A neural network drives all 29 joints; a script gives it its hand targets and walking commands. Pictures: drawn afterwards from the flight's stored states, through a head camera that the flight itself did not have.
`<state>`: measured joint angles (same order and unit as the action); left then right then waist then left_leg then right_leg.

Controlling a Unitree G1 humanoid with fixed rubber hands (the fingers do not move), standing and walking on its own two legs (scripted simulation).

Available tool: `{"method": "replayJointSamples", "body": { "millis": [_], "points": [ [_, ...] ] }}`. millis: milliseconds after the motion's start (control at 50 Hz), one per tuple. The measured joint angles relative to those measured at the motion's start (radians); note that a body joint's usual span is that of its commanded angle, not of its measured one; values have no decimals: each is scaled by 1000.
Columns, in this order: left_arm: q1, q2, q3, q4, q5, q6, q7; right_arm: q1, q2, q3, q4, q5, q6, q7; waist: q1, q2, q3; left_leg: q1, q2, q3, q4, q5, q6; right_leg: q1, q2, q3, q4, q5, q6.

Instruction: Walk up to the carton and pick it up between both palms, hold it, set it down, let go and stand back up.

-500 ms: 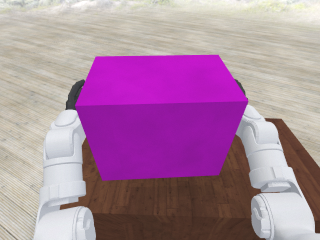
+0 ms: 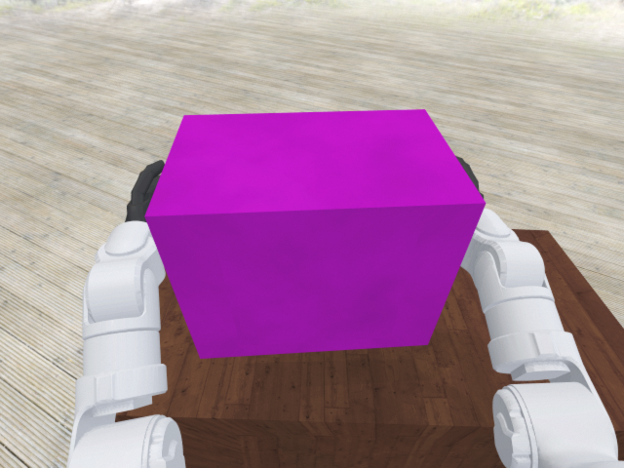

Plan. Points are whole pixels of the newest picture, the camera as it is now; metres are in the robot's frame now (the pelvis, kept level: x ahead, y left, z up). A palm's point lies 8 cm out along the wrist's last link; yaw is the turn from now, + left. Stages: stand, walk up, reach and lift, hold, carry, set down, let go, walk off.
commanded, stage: hold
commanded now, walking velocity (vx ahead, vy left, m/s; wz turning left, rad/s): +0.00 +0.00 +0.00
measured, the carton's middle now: (311, 235) +0.35 +0.00 +0.18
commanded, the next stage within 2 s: none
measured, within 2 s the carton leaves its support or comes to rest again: neither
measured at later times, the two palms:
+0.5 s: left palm (144, 222) +0.35 +0.19 +0.21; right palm (465, 213) +0.36 -0.20 +0.21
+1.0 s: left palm (148, 224) +0.34 +0.19 +0.21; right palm (469, 216) +0.35 -0.20 +0.21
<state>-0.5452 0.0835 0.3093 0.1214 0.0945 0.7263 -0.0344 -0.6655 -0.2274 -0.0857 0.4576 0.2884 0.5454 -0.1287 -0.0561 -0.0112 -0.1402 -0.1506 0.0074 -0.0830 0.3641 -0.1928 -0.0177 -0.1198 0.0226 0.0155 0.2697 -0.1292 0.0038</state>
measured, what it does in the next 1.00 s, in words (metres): stands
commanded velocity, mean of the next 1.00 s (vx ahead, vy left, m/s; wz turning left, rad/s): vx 0.00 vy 0.00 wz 0.00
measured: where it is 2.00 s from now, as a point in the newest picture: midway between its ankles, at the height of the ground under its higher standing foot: outside the picture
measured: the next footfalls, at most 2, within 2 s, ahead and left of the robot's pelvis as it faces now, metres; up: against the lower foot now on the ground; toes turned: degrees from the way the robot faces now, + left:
none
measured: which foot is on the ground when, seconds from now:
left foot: down 0.00-1.00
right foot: down 0.00-1.00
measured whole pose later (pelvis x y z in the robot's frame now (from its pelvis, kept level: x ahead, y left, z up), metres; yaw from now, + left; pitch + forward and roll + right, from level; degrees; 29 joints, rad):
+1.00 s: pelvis -0.01 +0.00 +0.00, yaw +0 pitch -2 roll -1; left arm -0.57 0.09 0.32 0.17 0.09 0.71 -0.03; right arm -0.67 -0.22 -0.09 0.48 0.28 0.54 -0.13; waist -0.05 -0.01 -0.15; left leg -0.15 0.01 -0.08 0.36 -0.18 -0.02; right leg -0.12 0.03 0.02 0.28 -0.12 0.00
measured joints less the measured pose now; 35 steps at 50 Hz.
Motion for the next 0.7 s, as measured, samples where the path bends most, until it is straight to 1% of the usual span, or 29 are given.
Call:
{"method": "replayJointSamples", "body": {
  "millis": [100, 240, 300, 360, 460, 540, 700],
  "points": [
    [9, -2, -6, -14, -5, 1, 4, 18, 3, -6, -22, 0, 0, 0, -3, 5, -5, -6, -1, -2, 1, 1, 0, -6, -1, -1, 1, -1, 0],
    [-5, -6, -1, 9, -5, 0, 3, 13, 0, -10, -16, -5, 9, 0, 4, 13, 2, -1, -1, 4, -5, 5, 1, -6, -1, 4, 4, 2, 0],
    [0, -4, -3, -8, -8, -2, 4, 17, -4, -2, -31, -7, 5, 0, 7, 16, -3, -4, 1, 7, -8, 8, 0, -10, 1, 7, 1, 5, -1],
    [-12, -5, 7, 0, -2, 2, 0, 1, -4, -1, -15, -6, 5, 0, 11, 17, 8, 7, 2, 8, -11, 10, 0, -1, 2, 8, 0, 7, -1],
    [-43, 3, 22, 62, -4, -5, -6, -27, 6, -14, 30, -23, 11, 1, 14, 10, -5, -2, -1, 4, -14, 17, -1, -14, 0, 4, 9, 5, -2],
    [-49, 13, 15, 66, -10, -16, -6, -31, 8, -16, 26, -30, 2, 1, 14, 3, -12, -10, -1, 0, -14, 20, -3, -21, -1, 1, 10, 7, -3],
    [-55, 16, 9, 83, -3, -14, -5, -39, 12, -27, 53, -21, 0, 1, 5, -7, -12, -10, -1, -2, -10, 18, -4, -19, -1, -2, 11, 5, -4]
  ]
}}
